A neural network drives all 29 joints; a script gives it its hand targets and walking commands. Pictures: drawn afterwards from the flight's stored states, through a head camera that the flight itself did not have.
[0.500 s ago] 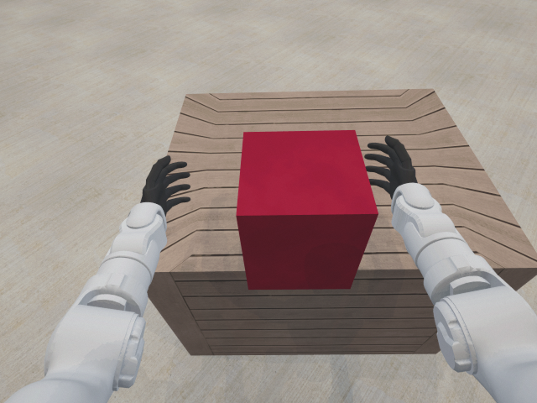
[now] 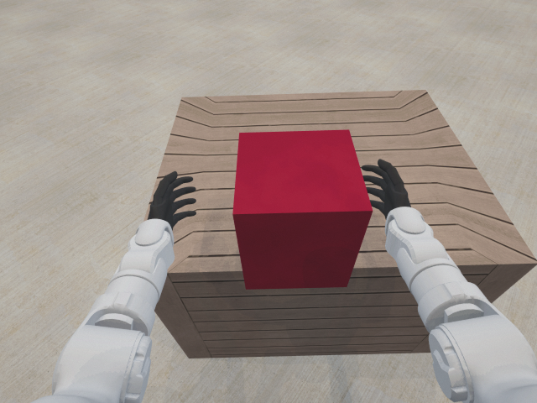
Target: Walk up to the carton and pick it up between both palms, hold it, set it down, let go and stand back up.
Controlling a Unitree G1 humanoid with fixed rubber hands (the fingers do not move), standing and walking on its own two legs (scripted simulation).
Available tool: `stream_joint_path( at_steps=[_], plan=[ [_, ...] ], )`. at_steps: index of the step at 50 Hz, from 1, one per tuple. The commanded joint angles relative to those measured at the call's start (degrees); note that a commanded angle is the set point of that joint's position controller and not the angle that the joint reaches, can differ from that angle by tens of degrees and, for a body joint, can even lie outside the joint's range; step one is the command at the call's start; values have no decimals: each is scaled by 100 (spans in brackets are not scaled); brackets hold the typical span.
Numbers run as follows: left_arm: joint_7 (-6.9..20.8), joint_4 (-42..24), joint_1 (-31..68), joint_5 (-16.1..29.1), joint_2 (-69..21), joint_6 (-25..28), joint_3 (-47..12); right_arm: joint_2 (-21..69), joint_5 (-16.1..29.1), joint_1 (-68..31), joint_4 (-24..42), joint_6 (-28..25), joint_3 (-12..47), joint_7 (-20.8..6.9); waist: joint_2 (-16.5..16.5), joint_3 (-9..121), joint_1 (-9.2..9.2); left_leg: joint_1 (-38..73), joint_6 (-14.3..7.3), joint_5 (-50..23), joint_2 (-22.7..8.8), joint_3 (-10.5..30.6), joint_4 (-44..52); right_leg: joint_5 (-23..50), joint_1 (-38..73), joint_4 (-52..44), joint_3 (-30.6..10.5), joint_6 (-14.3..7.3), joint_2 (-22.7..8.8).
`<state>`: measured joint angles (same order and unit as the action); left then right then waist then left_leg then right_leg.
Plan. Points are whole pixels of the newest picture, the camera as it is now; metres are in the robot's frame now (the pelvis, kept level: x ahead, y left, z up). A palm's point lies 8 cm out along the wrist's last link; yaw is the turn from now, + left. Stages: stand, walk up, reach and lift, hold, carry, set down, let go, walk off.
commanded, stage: set down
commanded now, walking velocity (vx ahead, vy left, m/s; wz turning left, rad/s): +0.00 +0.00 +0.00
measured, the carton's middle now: (295, 213) +0.46 -0.01 -0.03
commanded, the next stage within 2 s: let go in 0.54 s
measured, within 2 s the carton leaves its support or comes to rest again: neither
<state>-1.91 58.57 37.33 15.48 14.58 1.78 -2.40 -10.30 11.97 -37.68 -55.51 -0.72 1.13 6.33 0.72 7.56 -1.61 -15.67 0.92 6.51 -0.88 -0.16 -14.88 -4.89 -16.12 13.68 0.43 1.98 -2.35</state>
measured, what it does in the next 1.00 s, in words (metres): stands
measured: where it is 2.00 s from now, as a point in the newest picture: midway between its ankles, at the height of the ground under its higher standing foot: outside the picture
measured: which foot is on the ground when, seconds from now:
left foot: down 0.00-1.00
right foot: down 0.00-1.00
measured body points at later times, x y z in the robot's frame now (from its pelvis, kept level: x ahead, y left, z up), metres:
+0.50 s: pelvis +0.01 +0.00 +0.00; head -0.02 +0.00 +0.45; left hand +0.35 +0.23 +0.05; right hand +0.38 -0.17 +0.07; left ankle +0.00 +0.13 -0.75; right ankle +0.01 -0.14 -0.75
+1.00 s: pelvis -0.01 -0.01 +0.00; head -0.04 -0.01 +0.45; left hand +0.30 +0.22 +0.02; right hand +0.32 -0.18 +0.03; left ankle +0.00 +0.13 -0.75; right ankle +0.01 -0.14 -0.75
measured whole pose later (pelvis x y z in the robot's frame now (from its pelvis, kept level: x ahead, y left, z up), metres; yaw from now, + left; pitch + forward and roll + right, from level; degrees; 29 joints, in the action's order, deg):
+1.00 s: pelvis -0.01 -0.01 +0.00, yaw +0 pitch +0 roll +0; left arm 0.8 44.9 17.9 13.9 15.2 0.2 -1.6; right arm -8.4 7.2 -18.5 -39.6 2.5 2.4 8.6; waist -0.6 4.3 -1.6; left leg -10.8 1.2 9.0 -1.4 0.3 -19.7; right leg -7.9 -11.6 19.4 0.7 1.1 -1.8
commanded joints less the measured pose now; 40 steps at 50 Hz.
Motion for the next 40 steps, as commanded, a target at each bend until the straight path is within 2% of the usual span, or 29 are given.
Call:
stream_joint_path(
  at_steps=[1,4,5,8,9,11,12,13,14,15,16,17,18,21,22,23,24,26,28,29,30,32,33,34,36,38,40],
  plan=[
    [42,-1277,1999,-63,756,356,209,-491,6,-1896,1047,-281,-137,-4,-306,2261,-49,729,211,-1664,342,-133,-109,1048,1583,201,-90,-92,424],
    [-15,-1267,1868,-49,703,393,248,-592,-104,-1830,1222,-316,-121,-8,-15,2117,-63,841,193,-1789,323,-51,-88,1059,1553,131,-45,-131,482],
    [-6,-1340,1749,-23,741,380,216,-613,-65,-1727,1311,-314,-179,7,-72,2285,9,936,199,-1865,319,-83,-116,1208,1661,174,-78,-81,458],
    [47,-1487,1477,-120,722,309,247,-547,-147,-1546,1635,-262,-135,29,-132,2337,-45,1154,196,-2158,341,-81,-135,1440,1708,184,-90,-79,460],
    [53,-1509,1453,-152,735,317,246,-396,-71,-1464,1590,-244,-82,21,-264,2212,-93,1129,202,-2188,369,-140,-198,1516,1691,189,-91,-83,460],
    [66,-1610,1324,-53,722,327,298,-324,10,-1388,1616,-200,39,-2,-138,2033,-145,961,188,-2218,352,-127,-151,1541,1949,178,-119,-87,467],
    [71,-1694,1244,-83,786,347,275,-354,-21,-1266,1592,-213,-24,19,-143,2034,-101,976,159,-2060,363,-149,-119,1499,2026,212,-145,-59,463],
    [93,-1516,1117,-86,833,351,263,-403,-70,-1219,1666,-208,-58,24,-70,1849,-104,787,145,-2095,334,-122,-81,1543,2053,219,-153,-64,467],
    [108,-1596,1130,-108,793,346,286,-450,-112,-1205,1761,-208,-61,34,-179,1957,-107,825,142,-2215,336,-110,-109,1669,2136,238,-176,-63,458],
    [94,-1776,1109,-53,779,331,267,-330,-76,-1091,1738,-185,-53,46,-109,1830,-114,887,149,-2232,346,-107,-104,1683,2075,256,-162,-31,487],
    [117,-1709,1044,-18,754,308,228,-367,15,-1129,1860,-199,69,53,-198,1885,-112,980,138,-2216,355,-134,-112,1625,2146,247,-152,-29,457],
    [125,-1700,921,-82,817,283,229,-358,-31,-1184,2046,-176,96,54,-136,1795,-119,912,117,-2205,361,-126,-130,1648,2114,253,-170,-34,449],
    [124,-1714,1003,-36,778,265,254,-376,0,-1100,1909,-149,54,74,-162,1731,-168,913,161,-2210,344,-103,-154,1548,2047,309,-141,-50,479],
    [172,-1790,774,-35,818,194,229,-345,-76,-877,1978,-53,84,63,-173,1646,-86,920,180,-2040,324,-145,-123,1382,2126,202,-120,-93,461],
    [174,-1803,689,-39,816,177,254,-348,-14,-873,2045,-40,110,79,-275,1535,-92,895,176,-2043,352,-164,-140,1470,2064,256,-134,-98,456],
    [183,-1782,686,27,820,155,221,-341,-67,-775,1991,-15,89,84,-156,1413,-123,953,175,-1915,336,-145,-131,1220,1917,238,-98,-74,476],
    [194,-1877,738,-14,831,123,210,-343,-42,-800,2033,7,73,82,-253,1420,-79,938,191,-1828,353,-189,-114,1181,1999,191,-107,-116,465],
    [202,-2075,676,-68,895,100,206,-334,-140,-605,2001,79,73,58,-195,1316,-102,821,177,-1673,312,-164,-101,1006,2027,225,-100,-144,474],
    [212,-1917,548,-77,865,34,289,-360,-167,-590,2026,130,53,63,-279,1164,-61,767,118,-1406,303,-156,-14,855,1951,201,-96,-166,453],
    [233,-1855,616,-41,882,9,328,-441,-248,-594,1913,162,-25,63,-115,1062,-11,713,143,-1220,305,-158,43,623,1807,142,-39,-136,486],
    [224,-2001,504,-133,933,11,295,-434,-277,-409,1917,172,-96,94,-397,1082,58,702,116,-1136,256,-163,-15,527,1870,144,-45,-168,432],
    [229,-1998,541,-139,923,-26,234,-427,-256,-471,2101,189,-71,118,-518,1117,41,752,43,-883,258,-164,-13,310,1721,130,-60,-190,413],
    [219,-2146,541,-164,899,-54,346,-446,-319,-387,2227,198,-31,121,-270,1155,26,788,46,-808,237,-106,-6,233,1753,158,-43,-192,428],
    [238,-2113,541,-46,839,-80,318,-345,-266,-537,2337,188,52,123,-281,1188,-2,716,21,-640,271,-177,-16,120,1706,177,-3,-176,425],
    [240,-2298,514,-106,929,-63,270,-355,-299,-481,2377,202,-23,154,-387,1236,44,615,-34,-482,226,-167,-36,6,1667,249,-32,-200,399],
    [216,-2325,338,-61,897,-41,285,-326,-304,-394,2529,182,43,153,-227,1155,18,536,-46,-294,217,-176,-12,-162,1693,262,26,-210,378],
    [255,-2276,316,-58,881,-25,270,-376,-298,-272,2552,187,66,169,-412,1048,-54,308,-18,-54,197,-124,6,-342,1581,301,-1,-246,395]
  ],
)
